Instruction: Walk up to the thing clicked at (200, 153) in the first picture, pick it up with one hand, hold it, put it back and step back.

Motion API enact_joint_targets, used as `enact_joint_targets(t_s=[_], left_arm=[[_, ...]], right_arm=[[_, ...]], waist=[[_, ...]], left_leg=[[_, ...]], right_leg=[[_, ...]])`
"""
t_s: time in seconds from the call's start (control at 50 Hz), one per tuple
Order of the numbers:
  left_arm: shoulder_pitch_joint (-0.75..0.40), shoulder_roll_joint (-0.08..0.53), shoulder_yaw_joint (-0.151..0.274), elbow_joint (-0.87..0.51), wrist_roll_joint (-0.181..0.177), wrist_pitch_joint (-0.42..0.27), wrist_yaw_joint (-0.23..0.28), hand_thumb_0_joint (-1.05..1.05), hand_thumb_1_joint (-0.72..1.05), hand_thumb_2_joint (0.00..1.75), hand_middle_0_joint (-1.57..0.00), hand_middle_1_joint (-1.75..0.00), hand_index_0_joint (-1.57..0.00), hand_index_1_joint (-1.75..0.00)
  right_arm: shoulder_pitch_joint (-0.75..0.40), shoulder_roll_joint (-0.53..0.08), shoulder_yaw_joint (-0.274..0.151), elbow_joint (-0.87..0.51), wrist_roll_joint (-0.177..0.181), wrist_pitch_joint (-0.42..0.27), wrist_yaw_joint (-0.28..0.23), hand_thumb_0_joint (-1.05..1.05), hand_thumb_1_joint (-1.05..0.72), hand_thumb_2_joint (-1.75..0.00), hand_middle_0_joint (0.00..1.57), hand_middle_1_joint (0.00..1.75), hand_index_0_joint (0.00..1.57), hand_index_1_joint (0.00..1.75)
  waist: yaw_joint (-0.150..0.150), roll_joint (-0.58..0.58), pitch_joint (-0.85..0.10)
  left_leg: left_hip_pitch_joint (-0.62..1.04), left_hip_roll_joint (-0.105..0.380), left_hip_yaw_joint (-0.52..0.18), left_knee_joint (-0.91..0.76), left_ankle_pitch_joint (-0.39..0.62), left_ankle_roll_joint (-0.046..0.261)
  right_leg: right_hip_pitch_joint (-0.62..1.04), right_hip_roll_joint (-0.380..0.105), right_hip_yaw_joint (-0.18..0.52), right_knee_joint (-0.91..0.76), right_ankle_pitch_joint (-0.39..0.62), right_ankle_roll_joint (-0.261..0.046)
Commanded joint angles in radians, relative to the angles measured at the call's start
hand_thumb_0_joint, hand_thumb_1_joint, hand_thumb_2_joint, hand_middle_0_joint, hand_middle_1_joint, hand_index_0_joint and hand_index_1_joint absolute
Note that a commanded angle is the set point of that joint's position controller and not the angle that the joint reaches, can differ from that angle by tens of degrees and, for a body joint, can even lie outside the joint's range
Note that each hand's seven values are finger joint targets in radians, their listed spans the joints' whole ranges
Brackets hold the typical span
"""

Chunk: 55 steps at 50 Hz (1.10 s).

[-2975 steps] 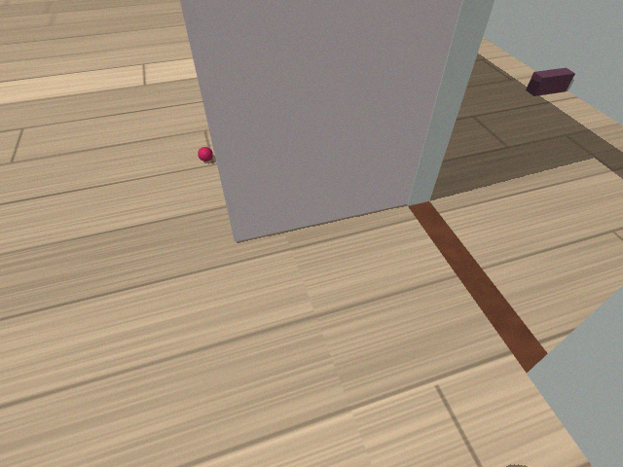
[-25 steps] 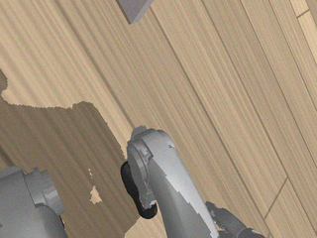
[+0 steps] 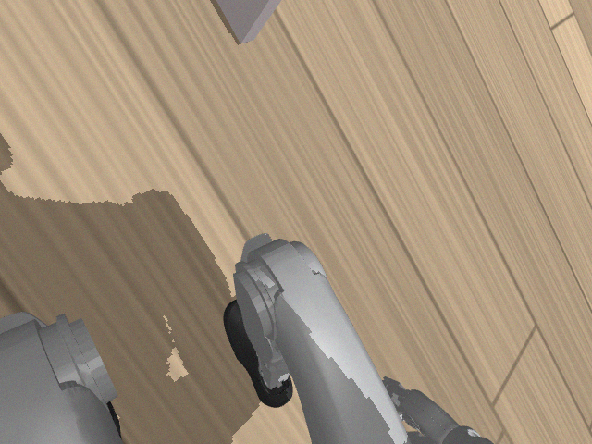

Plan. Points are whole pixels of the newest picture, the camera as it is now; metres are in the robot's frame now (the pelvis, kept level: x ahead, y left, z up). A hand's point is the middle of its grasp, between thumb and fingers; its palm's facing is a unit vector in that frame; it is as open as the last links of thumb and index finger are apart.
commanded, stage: close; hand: left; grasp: from above
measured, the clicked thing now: out of the picture +0.47 +0.35 -0.27
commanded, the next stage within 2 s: settle in 0.16 s
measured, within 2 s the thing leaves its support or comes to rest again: leaves its support in 0.60 s
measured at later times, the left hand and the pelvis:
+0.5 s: hand out of the picture +0.45 +0.35 -0.23, palm faces -0.41 -0.16 -0.90, open 9.9 cm; pelvis +0.00 +0.00 +0.00, yaw +0 degrees
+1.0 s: hand out of the picture +0.45 +0.36 -0.14, palm faces -0.41 -0.11 -0.91, open 9.7 cm; pelvis +0.00 +0.00 +0.02, yaw +4 degrees
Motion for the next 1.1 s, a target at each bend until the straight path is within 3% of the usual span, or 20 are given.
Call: enact_joint_targets(t_s=[0.0,0.06,0.2,0.24,0.28,0.34,0.44,0.46,0.48,0.5,0.52,0.6,0.64,0.7,0.78,0.82,0.9,1.02,1.06,1.08], left_arm=[[-0.26,0.212,-0.016,-0.127,-0.013,0.001,0.027,0.0,0.53,0.68,-0.81,-0.82,-0.85,-0.77],[-0.208,0.236,0.005,-0.086,-0.005,0.006,0.03,0.0,0.56,0.68,-0.84,-0.79,-0.88,-0.75],[-0.223,0.201,-0.017,-0.093,-0.015,0.011,0.027,0.0,0.67,0.7,-0.92,-0.8,-0.96,-0.75],[-0.232,0.219,-0.006,-0.089,-0.015,0.009,0.029,0.0,0.7,0.71,-0.95,-0.79,-0.99,-0.75],[-0.23,0.219,-0.004,-0.093,-0.012,0.013,0.021,0.0,0.6,0.69,-0.93,-0.77,-0.97,-0.73],[-0.222,0.226,-0.004,-0.098,-0.022,0.02,0.01,0.0,0.59,0.68,-0.93,-0.76,-0.97,-0.72],[-0.232,0.25,0.023,-0.205,-0.026,0.031,-0.011,0.0,0.63,0.69,-0.97,-0.74,-1.0,-0.7],[-0.217,0.267,0.046,-0.209,-0.026,0.033,-0.009,0.0,0.64,0.7,-0.98,-0.74,-1.01,-0.7],[-0.248,0.219,0.013,-0.238,-0.027,0.031,-0.02,0.0,0.65,0.71,-0.99,-0.73,-1.03,-0.7],[-0.25,0.234,0.03,-0.263,-0.031,0.03,-0.023,0.0,0.67,0.69,-1.0,-0.73,-1.03,-0.69],[-0.259,0.224,0.02,-0.306,-0.035,0.03,-0.025,0.0,0.68,0.69,-1.01,-0.73,-1.04,-0.69],[-0.234,0.211,0.039,-0.353,-0.029,0.047,-0.048,0.0,0.71,0.69,-1.03,-0.7,-1.06,-0.67],[-0.229,0.174,0.027,-0.378,-0.038,0.058,-0.066,0.0,0.74,0.69,-1.05,-0.71,-1.09,-0.67],[-0.242,0.155,0.022,-0.446,-0.044,0.078,-0.094,0.0,0.78,0.7,-1.08,-0.71,-1.12,-0.67],[-0.235,0.062,-0.016,-0.449,-0.063,0.102,-0.148,0.0,0.79,0.69,-1.08,-0.72,-1.12,-0.68],[-0.239,0.073,-0.015,-0.479,-0.067,0.108,-0.178,0.0,0.8,0.71,-1.1,-0.71,-1.14,-0.68],[-0.233,0.015,-0.036,-0.484,-0.077,0.113,-0.234,0.0,0.79,0.69,-1.09,-0.73,-1.13,-0.69],[-0.271,0.024,-0.03,-0.534,-0.075,0.098,-0.289,0.0,0.8,0.74,-1.1,-0.75,-1.14,-0.72],[-0.279,0.016,-0.04,-0.539,-0.072,0.091,-0.309,0.0,0.79,0.78,-1.11,-0.76,-1.14,-0.73],[-0.292,0.052,-0.022,-0.577,-0.068,0.087,-0.312,0.0,0.78,0.79,-1.1,-0.76,-1.13,-0.73]], right_arm=[[0.173,-0.323,-0.099,0.0,0.002,0.0,-0.015,0.0,-0.9,-0.9,0.2,0.3,0.2,0.3],[0.187,-0.325,-0.1,0.012,0.001,0.005,-0.017,0.0,-0.9,-0.9,0.2,0.3,0.2,0.3],[0.183,-0.324,-0.102,0.013,-0.003,0.005,-0.019,0.0,-0.89,-0.9,0.2,0.3,0.2,0.3],[0.184,-0.319,-0.093,0.013,-0.001,0.005,-0.018,0.0,-0.9,-0.9,0.2,0.3,0.2,0.3],[0.191,-0.322,-0.096,0.013,0.0,0.005,-0.015,0.0,-0.91,-0.9,0.2,0.3,0.2,0.3],[0.186,-0.325,-0.1,0.004,0.0,0.005,-0.019,0.0,-0.91,-0.9,0.2,0.3,0.2,0.3],[0.193,-0.327,-0.12,0.004,0.012,0.01,-0.018,0.0,-0.91,-0.9,0.2,0.3,0.2,0.3],[0.2,-0.32,-0.12,0.012,0.009,0.016,-0.019,0.0,-0.91,-0.9,0.2,0.3,0.2,0.3],[0.181,-0.321,-0.125,-0.007,0.014,0.014,-0.019,0.0,-0.91,-0.9,0.2,0.3,0.2,0.3],[0.188,-0.319,-0.131,0.002,0.014,0.016,-0.019,0.0,-0.91,-0.9,0.2,0.3,0.2,0.3],[0.178,-0.308,-0.13,-0.005,0.018,0.015,-0.018,0.0,-0.91,-0.9,0.2,0.3,0.2,0.3],[0.206,-0.304,-0.158,0.006,0.029,0.024,-0.01,0.0,-0.91,-0.9,0.2,0.3,0.2,0.3],[0.206,-0.293,-0.171,0.008,0.038,0.026,-0.007,0.0,-0.91,-0.9,0.2,0.3,0.2,0.3],[0.208,-0.278,-0.195,0.008,0.055,0.039,-0.003,0.0,-0.91,-0.9,0.2,0.3,0.2,0.3],[0.228,-0.267,-0.22,0.01,0.075,0.061,-0.001,0.0,-0.9,-0.9,0.2,0.3,0.2,0.3],[0.23,-0.259,-0.231,0.003,0.089,0.072,-0.005,0.0,-0.91,-0.9,0.2,0.3,0.2,0.3],[0.243,-0.256,-0.251,-0.005,0.105,0.098,-0.015,0.0,-0.91,-0.9,0.2,0.3,0.2,0.3],[0.255,-0.239,-0.261,-0.024,0.118,0.139,-0.039,0.0,-0.91,-0.9,0.2,0.3,0.2,0.3],[0.259,-0.233,-0.264,-0.024,0.118,0.149,-0.048,0.0,-0.91,-0.9,0.2,0.3,0.2,0.3],[0.261,-0.236,-0.267,-0.028,0.12,0.155,-0.055,0.0,-0.91,-0.9,0.2,0.3,0.2,0.3]], waist=[[-0.051,0.533,-0.612],[-0.043,0.532,-0.609],[-0.052,0.526,-0.618],[-0.052,0.524,-0.594],[-0.049,0.528,-0.594],[-0.049,0.527,-0.612],[-0.016,0.588,-0.678],[-0.008,0.588,-0.708],[-0.018,0.585,-0.69],[-0.011,0.605,-0.71],[0.004,0.63,-0.732],[0.016,0.631,-0.785],[0.026,0.638,-0.774],[0.053,0.654,-0.833],[0.042,0.581,-0.79],[0.063,0.556,-0.832],[0.063,0.527,-0.82],[0.078,0.487,-0.837],[0.065,0.474,-0.82],[0.084,0.476,-0.863]], left_leg=[[0.513,0.039,0.123,-0.263,0.224,0.029],[0.524,0.04,0.121,-0.273,0.215,0.026],[0.509,0.04,0.127,-0.261,0.214,0.031],[0.492,0.04,0.118,-0.265,0.198,0.03],[0.5,0.039,0.119,-0.266,0.208,0.028],[0.497,0.038,0.131,-0.262,0.192,0.034],[0.552,0.035,0.129,-0.271,0.249,0.022],[0.556,0.037,0.132,-0.273,0.256,0.023],[0.537,0.032,0.138,-0.258,0.25,0.023],[0.557,0.033,0.141,-0.267,0.254,0.022],[0.575,0.032,0.145,-0.275,0.267,0.02],[0.593,0.028,0.156,-0.268,0.311,0.023],[0.571,0.022,0.166,-0.275,0.283,0.024],[0.583,0.019,0.175,-0.307,0.252,0.028],[0.521,0.009,0.186,-0.313,0.226,0.037],[0.523,0.007,0.191,-0.32,0.224,0.042],[0.547,-0.001,0.187,-0.344,0.229,0.038],[0.517,-0.014,0.211,-0.362,0.21,0.044],[0.516,-0.013,0.216,-0.364,0.191,0.048],[0.538,-0.014,0.216,-0.367,0.205,0.047]], right_leg=[[0.311,0.011,-0.152,-0.187,0.27,-0.092],[0.316,0.013,-0.153,-0.185,0.26,-0.095],[0.321,0.013,-0.148,-0.197,0.267,-0.091],[0.292,0.011,-0.156,-0.189,0.248,-0.093],[0.292,0.009,-0.154,-0.183,0.253,-0.093],[0.318,0.011,-0.144,-0.203,0.249,-0.092],[0.307,0.003,-0.144,-0.183,0.277,-0.101],[0.332,0.007,-0.144,-0.186,0.286,-0.101],[0.301,0.004,-0.142,-0.188,0.282,-0.105],[0.317,0.003,-0.14,-0.192,0.283,-0.105],[0.326,0.003,-0.134,-0.188,0.296,-0.104],[0.337,-0.002,-0.126,-0.192,0.334,-0.104],[0.312,-0.006,-0.117,-0.199,0.307,-0.112],[0.304,-0.008,-0.106,-0.207,0.284,-0.111],[0.28,-0.014,-0.096,-0.227,0.267,-0.113],[0.295,-0.015,-0.085,-0.233,0.264,-0.109],[0.269,-0.027,-0.079,-0.242,0.259,-0.116],[0.306,-0.034,-0.057,-0.274,0.231,-0.118],[0.305,-0.032,-0.051,-0.293,0.209,-0.117],[0.321,-0.034,-0.048,-0.295,0.216,-0.118]])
